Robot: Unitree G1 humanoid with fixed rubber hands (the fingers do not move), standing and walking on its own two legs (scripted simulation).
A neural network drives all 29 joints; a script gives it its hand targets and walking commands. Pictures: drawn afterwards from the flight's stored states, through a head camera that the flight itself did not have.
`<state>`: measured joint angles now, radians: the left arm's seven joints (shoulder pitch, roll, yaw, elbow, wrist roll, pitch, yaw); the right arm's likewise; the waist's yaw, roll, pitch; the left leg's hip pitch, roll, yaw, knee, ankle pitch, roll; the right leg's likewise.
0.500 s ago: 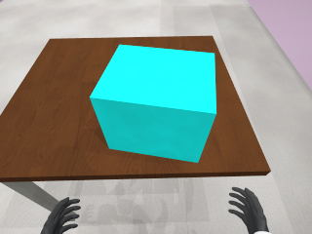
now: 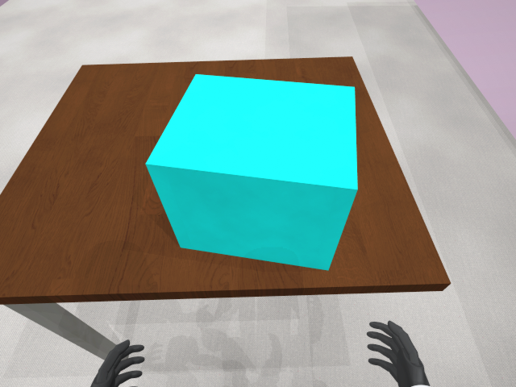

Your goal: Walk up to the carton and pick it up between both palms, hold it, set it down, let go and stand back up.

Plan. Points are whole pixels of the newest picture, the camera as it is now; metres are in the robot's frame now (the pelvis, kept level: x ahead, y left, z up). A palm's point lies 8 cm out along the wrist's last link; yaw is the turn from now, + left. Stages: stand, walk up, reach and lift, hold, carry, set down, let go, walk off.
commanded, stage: let go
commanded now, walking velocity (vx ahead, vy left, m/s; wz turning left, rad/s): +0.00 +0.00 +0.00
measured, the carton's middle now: (262, 172) +0.45 +0.01 +0.07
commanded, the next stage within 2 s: stand in 0.44 s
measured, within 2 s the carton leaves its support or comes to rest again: neither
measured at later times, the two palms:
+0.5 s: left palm out of the picture +0.14 +0.24 -0.07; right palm (412, 377) +0.16 -0.22 -0.09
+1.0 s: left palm out of the picture +0.12 +0.25 -0.08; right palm out of the picture +0.11 -0.29 -0.11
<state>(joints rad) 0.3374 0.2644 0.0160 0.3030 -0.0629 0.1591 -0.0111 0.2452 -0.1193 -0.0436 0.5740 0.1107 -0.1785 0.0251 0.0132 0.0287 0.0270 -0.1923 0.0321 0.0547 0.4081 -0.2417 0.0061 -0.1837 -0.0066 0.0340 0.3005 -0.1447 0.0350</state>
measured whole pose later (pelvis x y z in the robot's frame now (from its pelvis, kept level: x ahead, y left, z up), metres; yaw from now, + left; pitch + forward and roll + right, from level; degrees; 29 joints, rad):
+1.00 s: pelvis +0.00 -0.02 +0.00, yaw +0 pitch +1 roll +0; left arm 0.26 0.28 0.01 0.59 0.03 0.00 -0.01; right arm 0.26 -0.33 -0.04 0.73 0.03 -0.05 0.03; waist 0.01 0.03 0.00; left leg -0.19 0.02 0.05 0.41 -0.24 0.00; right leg -0.24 -0.02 0.03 0.44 -0.22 0.02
